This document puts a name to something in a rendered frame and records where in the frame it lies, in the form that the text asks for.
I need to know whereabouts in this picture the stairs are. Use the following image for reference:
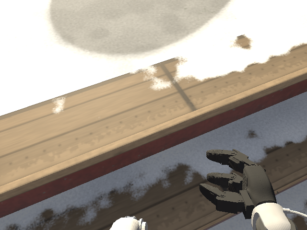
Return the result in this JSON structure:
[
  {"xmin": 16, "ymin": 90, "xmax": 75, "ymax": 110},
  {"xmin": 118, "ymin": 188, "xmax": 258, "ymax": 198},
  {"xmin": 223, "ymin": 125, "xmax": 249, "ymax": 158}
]
[{"xmin": 0, "ymin": 80, "xmax": 307, "ymax": 230}]

